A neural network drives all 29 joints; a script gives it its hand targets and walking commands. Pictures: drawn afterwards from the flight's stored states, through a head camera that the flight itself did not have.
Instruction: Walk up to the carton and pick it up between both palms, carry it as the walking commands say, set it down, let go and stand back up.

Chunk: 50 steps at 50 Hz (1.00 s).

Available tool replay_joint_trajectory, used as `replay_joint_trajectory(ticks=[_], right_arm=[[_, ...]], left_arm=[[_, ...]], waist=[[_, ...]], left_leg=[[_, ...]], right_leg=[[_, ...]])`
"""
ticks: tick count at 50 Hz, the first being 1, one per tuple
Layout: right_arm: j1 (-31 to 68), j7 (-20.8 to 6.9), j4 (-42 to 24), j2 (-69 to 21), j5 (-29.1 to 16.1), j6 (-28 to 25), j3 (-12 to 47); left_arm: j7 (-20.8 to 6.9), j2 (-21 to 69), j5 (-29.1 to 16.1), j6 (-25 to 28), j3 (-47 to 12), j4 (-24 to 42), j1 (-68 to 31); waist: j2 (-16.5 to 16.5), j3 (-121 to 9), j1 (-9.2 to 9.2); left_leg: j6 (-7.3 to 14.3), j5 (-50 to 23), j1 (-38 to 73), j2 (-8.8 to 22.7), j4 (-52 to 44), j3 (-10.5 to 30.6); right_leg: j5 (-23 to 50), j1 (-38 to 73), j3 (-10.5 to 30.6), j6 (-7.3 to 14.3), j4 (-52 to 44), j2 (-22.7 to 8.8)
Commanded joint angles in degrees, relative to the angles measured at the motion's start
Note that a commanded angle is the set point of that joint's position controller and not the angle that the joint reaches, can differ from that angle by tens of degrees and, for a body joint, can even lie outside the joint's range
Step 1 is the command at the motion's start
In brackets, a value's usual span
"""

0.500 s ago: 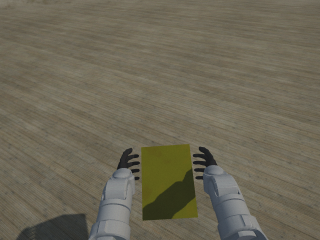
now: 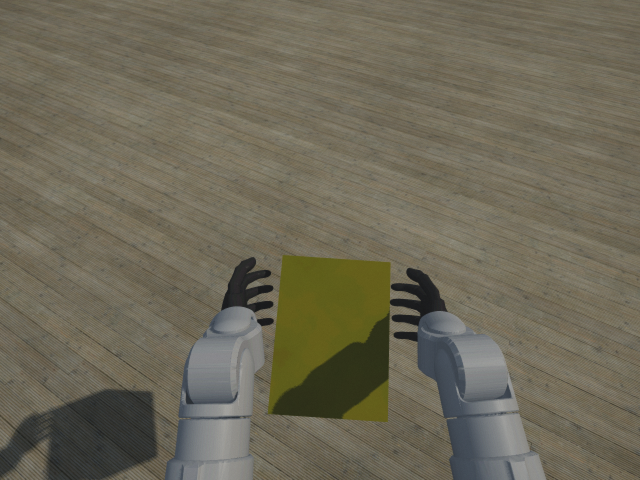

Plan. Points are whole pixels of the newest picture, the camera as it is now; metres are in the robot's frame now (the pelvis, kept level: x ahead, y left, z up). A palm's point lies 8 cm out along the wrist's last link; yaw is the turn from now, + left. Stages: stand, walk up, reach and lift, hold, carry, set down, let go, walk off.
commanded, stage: carry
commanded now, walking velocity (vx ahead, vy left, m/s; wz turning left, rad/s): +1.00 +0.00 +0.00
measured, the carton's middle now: (329, 336) +0.34 +0.01 -0.05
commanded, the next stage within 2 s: none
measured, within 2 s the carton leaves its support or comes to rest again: neither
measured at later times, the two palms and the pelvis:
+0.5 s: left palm (252, 119) +0.75 +0.14 +0.07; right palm (368, 132) +0.71 -0.09 +0.07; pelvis +0.43 +0.06 +0.01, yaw -7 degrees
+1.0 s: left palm (251, 19) +1.24 +0.18 +0.10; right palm (330, 25) +1.24 -0.04 +0.08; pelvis +0.92 +0.05 +0.02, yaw +2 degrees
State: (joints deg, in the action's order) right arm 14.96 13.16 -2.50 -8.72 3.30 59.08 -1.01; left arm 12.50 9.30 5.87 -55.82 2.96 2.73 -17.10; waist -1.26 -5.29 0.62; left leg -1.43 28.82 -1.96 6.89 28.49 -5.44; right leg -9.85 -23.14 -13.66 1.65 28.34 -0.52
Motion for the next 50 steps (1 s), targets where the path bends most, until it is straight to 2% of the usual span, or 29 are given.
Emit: replay_joint_trajectory(ticks=[1, 3, 4, 5, 6, 9, 10, 13, 15, 16, 17, 18, 19, 22, 24, 25, 27, 31, 33, 34, 35, 36, 37, 38, 40, 42, 47, 48, 50], right_arm=[[33.5, -16.51, -14.63, -54.9, -20.76, -1.8, 34.44], [35.86, -17.35, 4.14, -47.72, -8.25, -9.63, 18.62], [39.94, -16.74, -6.21, -50.74, -12.47, -10.81, 23.41], [42.8, -16.28, -8.94, -49.82, -12.15, -12.63, 22.24], [48.06, -15.47, -27.19, -56.44, -21.91, -9.79, 34.54], [41.39, -12.79, -12.21, -55.62, -15.52, -6.18, 27.77], [39.17, -12.63, -19.4, -56.1, -19.46, -2.99, 32.59], [35.41, -12.87, -21.08, -55.82, -20.95, 1.83, 35.68], [27.04, -13.98, -12.67, -56.6, -20.06, 4.38, 34.15], [23.92, -14.85, -10.02, -56.41, -20.65, 5.42, 34.06], [27.06, -15.16, -8.78, -57.19, -20.83, 5.9, 33.77], [31.32, -15.93, -7.34, -57.55, -21.13, 6.47, 33.84], [38.02, -16.22, -13.51, -58.54, -23.56, 5.92, 35.07], [45.28, -16.68, -16.21, -60.86, -25.53, 6.88, 35.35], [43.4, -16.36, -13.63, -62.45, -24.48, 7.47, 31.62], [40.97, -16.05, -12.61, -60.59, -23.43, 7.51, 28.8], [44.51, -16.43, -12.59, -59.56, -24.17, 7.35, 28.56], [51.13, -17.58, -15.29, -58.64, -25.52, 7.57, 27.83], [46.29, -17.38, -8.44, -59.85, -21.74, 8.68, 24.69], [43.86, -17.15, -7.18, -59.63, -20.86, 9.28, 24.35], [41.06, -17.11, -4.66, -58.72, -19.27, 9.82, 23.78], [42.26, -16.97, -5.99, -60.32, -21.1, 9.81, 26.07], [42.72, -17.23, -2.79, -60.9, -21.27, 9.59, 26.12], [46.62, -17.46, -3.31, -62.56, -22.67, 9.31, 27.23], [54.65, -17.6, -8.47, -63.89, -24.99, 7.82, 28.6], [46.76, -17.67, -7.83, -62.23, -22.39, 7.84, 26.33], [56.36, -14.8, -10.16, -64.3, -21.45, 6.42, 24.35], [54.17, -14.62, -7.76, -64.58, -21.5, 6.68, 24.86], [49.59, -14.29, -5.68, -62.51, -19.19, 7.54, 23.31]], left_arm=[[-15.23, 55.96, -17.58, -1.5, -31.5, 5.62, -23.8], [-16.2, 52.08, -4.19, 4.71, -15.88, -20.58, -18.07], [-16.49, 54.06, -11.65, 6.18, -22.16, -4.41, -29.56], [-16.32, 54.74, -10.44, 7.13, -20.9, -8.41, -25.87], [-16.49, 60.21, -22.86, 4.47, -34.1, 15.09, -34.95], [-15.88, 57.07, -20.23, 1.35, -28.87, 4.58, -31.46], [-15.59, 57.87, -24.44, -1.9, -35.27, 11.81, -31.46], [-16.71, 56.14, -22.97, -7.3, -33.09, 6.78, -18.3], [-17.19, 55.7, -21.65, -9.66, -31.97, 4.22, -13.68], [-17.28, 53.78, -20.33, -10.66, -31.65, 2.76, -12.0], [-17.92, 56.35, -20.76, -11.41, -31.78, 0.26, -12.78], [-18.69, 58.06, -20.48, -11.62, -31.53, -1.85, -15.77], [-18.61, 59.58, -23.35, -10.98, -32.84, 4.91, -25.01], [-17.48, 61.59, -24.8, -10.87, -33.31, 12.01, -34.97], [-17.58, 63.08, -25.25, -11.67, -32.58, 10.46, -36.42], [-17.06, 63.64, -24.57, -12.47, -32.58, 6.12, -33.53], [-16.45, 62.67, -22.2, -12.24, -30.31, 2.08, -31.77], [-15.13, 65.57, -21.97, -11.7, -28.78, 0.62, -32.35], [-15.62, 66.1, -22.79, -11.89, -28.5, 0.8, -36.47], [-15.5, 66.91, -23.73, -11.97, -29.27, 2.24, -36.07], [-16.05, 65.81, -21.85, -12.32, -27.58, -1.72, -30.18], [-16.11, 65.07, -20.8, -11.94, -26.95, -2.76, -31.06], [-16.68, 63.54, -19.86, -12.06, -25.46, -4.93, -30.6], [-16.18, 63.43, -20.82, -11.43, -26.95, -1.38, -39.16], [-16.15, 66.79, -20.51, -10.89, -26.86, 0.79, -41.96], [-16.58, 67.83, -22.23, -11.55, -27.54, -1.76, -35.94], [-17.68, 66.72, -25.22, -11.97, -26.26, 1.52, -44.72], [-17.85, 64.26, -25.27, -12.14, -25.51, 1.97, -44.16], [-18.13, 64.11, -24.69, -13.62, -24.86, -2.61, -37.5]], waist=[[9.66, -18.66, -2.11], [3.8, -16.23, -2.16], [0.51, -13.48, -1.75], [-1.02, -13.03, -1.83], [1.88, -12.68, -1.61], [12.55, -11.57, -1.43], [10.67, -9.25, -1.57], [19.38, -13.79, -1.28], [15.77, -23.04, 0.6], [7.86, -25.85, 3.16], [-7.29, -27.05, 2.47], [-11.56, -22.29, 1.08], [-9.13, -21.2, 0.64], [0.63, -15.18, 1.05], [-0.84, -15.0, 0.84], [-7.97, -14.94, 0.94], [-9.02, -15.43, 0.23], [-11.63, -13.73, 0.02], [-2.13, -17.56, -0.56], [1.31, -23.9, -2.58], [8.97, -28.81, -4.88], [20.78, -30.12, -3.03], [16.71, -25.25, -2.05], [7.91, -27.61, -2.94], [5.91, -21.85, -2.89], [6.77, -20.04, -2.36], [9.27, -17.33, -1.49], [14.98, -16.61, -1.03], [14.23, -16.1, -0.37]], left_leg=[[3.74, -3.19, -47.31, -5.73, 47.47, 12.68], [3.06, -8.67, -44.3, -2.28, 41.44, 11.93], [2.4, -8.73, -42.51, -1.71, 36.89, 10.61], [1.78, -8.2, -41.7, -2.53, 32.86, 8.91], [1.71, -8.09, -40.47, -3.43, 30.58, 5.65], [1.29, -13.49, -35.14, -3.44, 16.01, -0.89], [1.05, -17.58, -28.21, -4.09, 9.82, -3.81], [3.2, -25.16, -14.89, -10.52, 0.08, -11.28], [6.09, -26.67, 3.21, -13.0, -5.85, -11.03], [8.55, -21.88, 18.37, -8.74, -3.73, -4.71], [13.93, -17.92, 27.57, 3.14, -6.4, 14.75], [20.1, -18.96, 31.01, 11.64, -10.9, 34.11], [21.75, -31.87, 31.5, 13.95, -10.58, 41.34], [14.62, -26.49, 15.89, 12.32, -10.98, 22.24], [11.19, -19.41, 10.36, 11.75, -17.12, 21.41], [10.32, -23.82, 12.16, 10.48, -16.64, 19.66], [10.78, -23.85, 10.25, 9.98, -17.25, 9.33], [7.35, -42.25, 5.35, 2.88, -12.68, -4.71], [6.46, -58.63, -0.4, 1.74, 1.06, -7.47], [4.02, -59.71, -4.61, -0.51, 13.82, -8.63], [2.73, -41.92, -17.67, -3.6, 31.24, -6.62], [3.09, -4.32, -33.19, -9.49, 45.11, -1.64], [4.88, -0.43, -36.76, -8.34, 51.81, 6.32], [6.03, -4.54, -39.62, -8.03, 57.11, 10.51], [4.28, -4.31, -42.98, -4.44, 47.01, 11.25], [3.12, -6.08, -40.44, -0.59, 33.29, 11.54], [2.43, -17.27, -26.02, -6.83, 9.59, -0.22], [2.81, -21.31, -21.63, -6.63, 2.26, -1.78], [3.04, -27.12, -10.33, -9.69, -3.48, -6.96]], right_leg=[[0.08, 45.1, 49.05, 16.56, -9.02, -26.0], [-15.63, 38.2, 38.08, 10.54, -16.3, -23.84], [-18.5, 34.72, 34.38, 9.08, -17.15, -22.98], [-15.15, 31.69, 31.88, 8.6, -17.48, -22.75], [-14.51, 30.81, 27.37, 8.73, -19.02, -22.51], [3.31, 32.53, 13.36, 4.41, -18.26, -16.63], [4.09, 25.65, 9.13, 3.28, -20.83, -15.07], [47.03, 30.28, 2.44, 0.26, -10.36, -12.74], [60.19, 31.81, -0.84, -2.9, 9.85, -10.91], [47.89, 17.56, 0.12, -4.7, 25.25, -10.0], [20.14, 3.64, 2.96, -6.38, 39.86, -5.55], [-18.24, -11.4, 8.25, -5.06, 49.09, 2.47], [-21.51, -18.19, 15.62, -2.53, 55.98, 1.98], [-15.3, -17.98, 16.33, -0.74, 44.12, -6.48], [-11.29, -11.93, 13.85, -0.96, 30.74, -6.9], [-9.87, -11.81, 11.88, -0.68, 24.73, -5.16], [-4.21, -9.34, 9.71, 0.06, 14.31, -6.33], [11.64, 5.56, -0.57, -1.02, -2.26, 0.45], [13.83, 24.48, -4.78, -0.88, -3.23, 3.8], [11.22, 37.32, -0.63, 1.23, -5.39, 1.88], [9.53, 53.51, 15.55, 5.11, -6.32, -9.32], [7.48, 63.05, 37.03, 9.38, -7.91, -20.68], [4.68, 55.76, 43.9, 8.06, -10.02, -22.54], [12.91, 55.1, 46.26, 13.1, -7.45, -25.26], [8.62, 47.6, 42.34, 14.26, -10.74, -24.64], [14.56, 45.92, 30.36, 8.85, -12.78, -21.47], [14.67, 35.49, 14.34, 3.25, -18.42, -14.71], [20.59, 35.34, 9.35, 1.44, -17.31, -13.1], [41.18, 32.67, 2.65, -0.4, -11.15, -11.59]])
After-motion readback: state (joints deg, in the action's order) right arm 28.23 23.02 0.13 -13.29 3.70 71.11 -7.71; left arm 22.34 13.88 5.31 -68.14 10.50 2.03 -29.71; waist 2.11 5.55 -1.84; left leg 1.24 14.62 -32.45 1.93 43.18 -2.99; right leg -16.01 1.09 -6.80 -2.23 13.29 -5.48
